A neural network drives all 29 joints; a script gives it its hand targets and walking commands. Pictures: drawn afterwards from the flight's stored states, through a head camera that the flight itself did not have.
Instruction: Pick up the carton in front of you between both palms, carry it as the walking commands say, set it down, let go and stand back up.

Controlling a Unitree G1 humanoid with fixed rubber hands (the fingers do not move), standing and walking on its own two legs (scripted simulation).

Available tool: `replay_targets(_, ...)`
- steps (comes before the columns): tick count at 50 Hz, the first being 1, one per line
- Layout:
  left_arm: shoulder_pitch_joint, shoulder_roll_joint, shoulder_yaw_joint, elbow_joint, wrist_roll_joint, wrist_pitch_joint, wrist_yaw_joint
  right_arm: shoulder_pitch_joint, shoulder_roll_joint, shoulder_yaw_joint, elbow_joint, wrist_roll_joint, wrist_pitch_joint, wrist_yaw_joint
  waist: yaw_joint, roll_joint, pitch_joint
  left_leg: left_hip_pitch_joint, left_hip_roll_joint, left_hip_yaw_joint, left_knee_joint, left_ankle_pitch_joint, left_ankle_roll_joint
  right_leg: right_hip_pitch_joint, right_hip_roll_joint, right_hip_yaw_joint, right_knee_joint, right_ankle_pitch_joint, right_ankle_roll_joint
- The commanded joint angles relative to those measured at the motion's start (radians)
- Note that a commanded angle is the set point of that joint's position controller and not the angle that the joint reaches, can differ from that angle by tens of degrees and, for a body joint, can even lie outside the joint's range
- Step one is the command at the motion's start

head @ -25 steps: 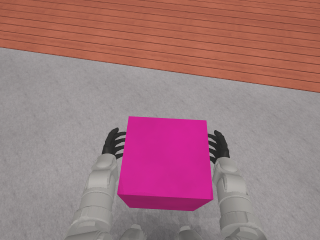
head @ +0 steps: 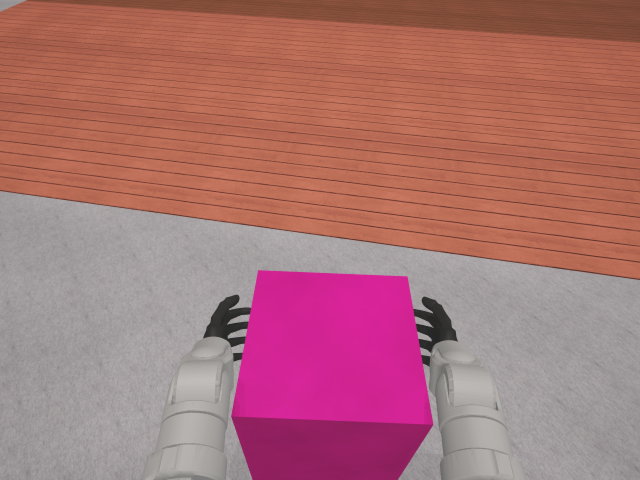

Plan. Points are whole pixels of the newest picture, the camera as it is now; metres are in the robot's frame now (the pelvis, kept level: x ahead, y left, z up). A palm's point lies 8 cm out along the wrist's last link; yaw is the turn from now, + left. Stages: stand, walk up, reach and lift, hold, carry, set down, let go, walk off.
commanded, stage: reach and lift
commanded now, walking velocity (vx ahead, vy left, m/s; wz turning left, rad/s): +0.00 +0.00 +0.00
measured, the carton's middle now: (327, 381) +0.28 +0.00 -0.05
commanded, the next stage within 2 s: hold in 0.86 s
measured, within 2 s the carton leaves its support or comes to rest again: neither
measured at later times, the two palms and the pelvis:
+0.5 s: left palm (217, 340) +0.29 +0.15 +0.03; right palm (443, 344) +0.30 -0.15 +0.04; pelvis +0.00 +0.00 +0.00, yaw +0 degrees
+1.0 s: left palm (214, 333) +0.29 +0.15 +0.05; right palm (448, 337) +0.29 -0.15 +0.06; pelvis +0.01 +0.00 +0.01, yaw +0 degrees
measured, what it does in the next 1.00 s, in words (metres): stands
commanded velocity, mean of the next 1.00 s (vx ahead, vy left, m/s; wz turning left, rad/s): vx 0.00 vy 0.00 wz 0.00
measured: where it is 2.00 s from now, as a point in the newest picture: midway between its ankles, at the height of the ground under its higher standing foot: outside the picture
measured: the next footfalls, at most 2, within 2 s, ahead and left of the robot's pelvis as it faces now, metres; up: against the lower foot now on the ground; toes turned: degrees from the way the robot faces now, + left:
none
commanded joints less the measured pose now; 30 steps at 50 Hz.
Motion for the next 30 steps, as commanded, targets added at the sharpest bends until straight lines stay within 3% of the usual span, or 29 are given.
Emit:
replay_targets(1,-0.533,-0.946,-0.502,0.006,-0.202,-0.017,-0.254,-0.485,0.951,0.496,0.04,0.196,-0.002,0.253,-0.005,-0.002,-0.106,0.034,-0.037,0.074,-0.073,0.029,0.007,0.005,0.033,-0.069,-0.083,0.038,-0.003)
replay_targets(11,-0.596,-0.956,-0.512,-0.001,-0.201,-0.016,-0.256,-0.561,0.967,0.519,0.027,0.201,-0.001,0.256,0.006,0.001,-0.174,0.066,-0.037,0.082,-0.072,0.034,0.003,0.045,0.038,-0.075,-0.079,0.043,-0.001)
replay_targets(30,-0.463,-0.934,-0.555,-0.107,-0.234,0.031,-0.243,-0.427,0.931,0.557,-0.082,0.228,0.042,0.246,0.001,0.002,-0.185,0.157,-0.045,0.072,-0.109,0.242,-0.009,0.13,0.047,-0.072,-0.116,0.242,0.01)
